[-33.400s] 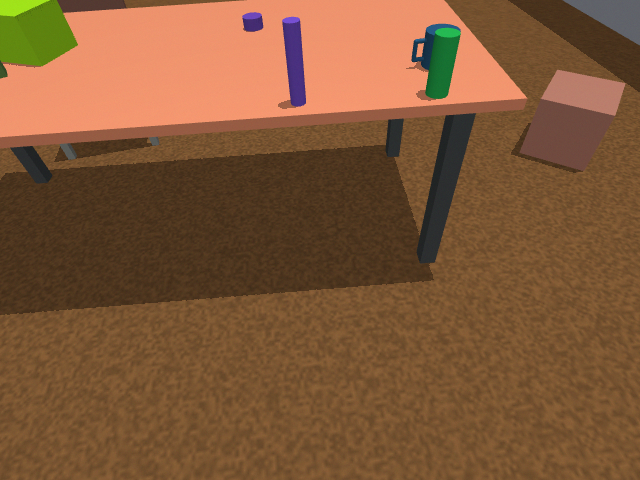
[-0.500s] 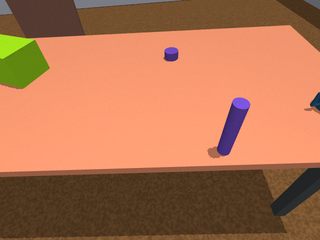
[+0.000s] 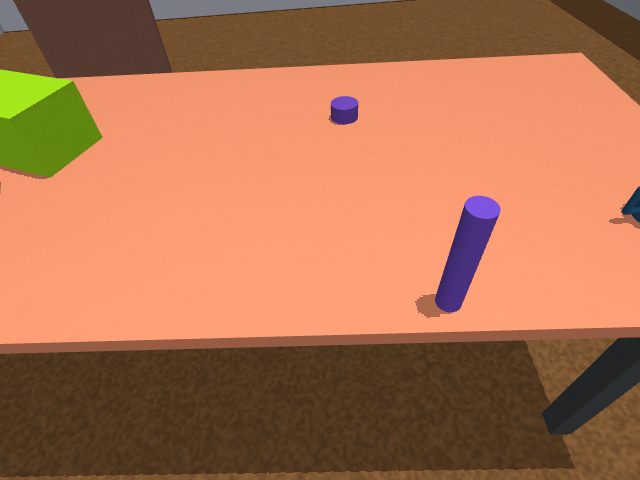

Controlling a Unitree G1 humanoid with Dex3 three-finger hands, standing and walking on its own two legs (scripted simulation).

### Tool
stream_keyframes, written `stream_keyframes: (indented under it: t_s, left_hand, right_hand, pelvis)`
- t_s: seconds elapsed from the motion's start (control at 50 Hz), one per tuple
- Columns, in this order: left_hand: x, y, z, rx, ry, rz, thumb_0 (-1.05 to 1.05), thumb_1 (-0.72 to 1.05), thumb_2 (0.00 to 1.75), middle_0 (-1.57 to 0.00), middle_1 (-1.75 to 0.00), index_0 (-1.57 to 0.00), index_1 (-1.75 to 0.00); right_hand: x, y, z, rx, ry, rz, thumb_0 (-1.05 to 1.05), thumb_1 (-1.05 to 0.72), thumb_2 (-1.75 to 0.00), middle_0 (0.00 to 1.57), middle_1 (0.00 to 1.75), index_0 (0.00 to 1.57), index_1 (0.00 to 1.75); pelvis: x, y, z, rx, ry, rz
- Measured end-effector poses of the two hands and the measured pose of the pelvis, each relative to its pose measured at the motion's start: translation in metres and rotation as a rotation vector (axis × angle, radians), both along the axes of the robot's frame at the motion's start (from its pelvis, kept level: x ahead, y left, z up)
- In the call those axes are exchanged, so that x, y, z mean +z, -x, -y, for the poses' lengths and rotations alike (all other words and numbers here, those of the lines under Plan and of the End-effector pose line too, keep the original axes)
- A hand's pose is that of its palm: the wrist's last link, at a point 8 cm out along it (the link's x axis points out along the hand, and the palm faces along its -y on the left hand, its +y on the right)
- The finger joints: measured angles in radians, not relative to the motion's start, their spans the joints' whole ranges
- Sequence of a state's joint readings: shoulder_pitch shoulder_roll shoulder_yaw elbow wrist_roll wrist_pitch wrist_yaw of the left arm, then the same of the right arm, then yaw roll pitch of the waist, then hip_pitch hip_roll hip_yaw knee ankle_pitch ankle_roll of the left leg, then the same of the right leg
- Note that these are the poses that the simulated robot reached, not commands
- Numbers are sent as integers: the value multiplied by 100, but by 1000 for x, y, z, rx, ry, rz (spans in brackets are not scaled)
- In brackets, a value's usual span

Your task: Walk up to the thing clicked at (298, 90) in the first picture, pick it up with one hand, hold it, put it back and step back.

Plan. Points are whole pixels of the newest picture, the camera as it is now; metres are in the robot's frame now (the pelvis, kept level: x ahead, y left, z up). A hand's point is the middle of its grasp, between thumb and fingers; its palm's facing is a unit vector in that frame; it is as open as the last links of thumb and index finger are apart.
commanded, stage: stand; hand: right
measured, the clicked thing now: (463, 260) +0.40 -0.17 +0.05
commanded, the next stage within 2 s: step back in 1.84 s
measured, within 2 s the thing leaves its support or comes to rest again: neither
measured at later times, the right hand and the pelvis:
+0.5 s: hand out of the picture +0.07 -0.25 -0.16, palm faces -0.03 +0.94 -0.34, open 7.4 cm; pelvis +0.00 +0.00 +0.00, yaw +0 degrees
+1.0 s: hand out of the picture +0.08 -0.25 -0.16, palm faces -0.03 +0.94 -0.34, open 7.4 cm; pelvis +0.01 +0.00 +0.00, yaw +0 degrees
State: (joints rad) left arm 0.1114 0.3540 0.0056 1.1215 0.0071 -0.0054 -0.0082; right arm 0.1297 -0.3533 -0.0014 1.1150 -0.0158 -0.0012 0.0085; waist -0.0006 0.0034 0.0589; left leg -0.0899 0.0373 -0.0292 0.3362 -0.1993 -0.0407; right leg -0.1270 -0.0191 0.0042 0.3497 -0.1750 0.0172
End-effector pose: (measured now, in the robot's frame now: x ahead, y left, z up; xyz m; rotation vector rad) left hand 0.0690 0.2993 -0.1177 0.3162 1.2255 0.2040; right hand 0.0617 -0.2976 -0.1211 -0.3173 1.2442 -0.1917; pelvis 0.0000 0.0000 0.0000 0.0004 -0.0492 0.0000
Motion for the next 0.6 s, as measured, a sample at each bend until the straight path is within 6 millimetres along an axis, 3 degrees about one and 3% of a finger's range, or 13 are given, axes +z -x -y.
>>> stream_keyframes:
  t_s: [0.26,0.6]
  left_hand:
    - [-2,8,-1,6,-1,-30,1,90,90,-20,-30,-21,-30]
    - [-2,0,1,-1,3,-22,1,90,90,-20,-30,-21,-30]
  right_hand:
    - [-1,5,1,-5,1,-24,0,-90,-89,21,30,21,30]
    - [-1,-1,1,-5,0,-21,0,-90,-89,21,30,21,30]
  pelvis:
    - [0,-2,0,-1,0,-5]
    - [0,-5,0,-1,1,-11]
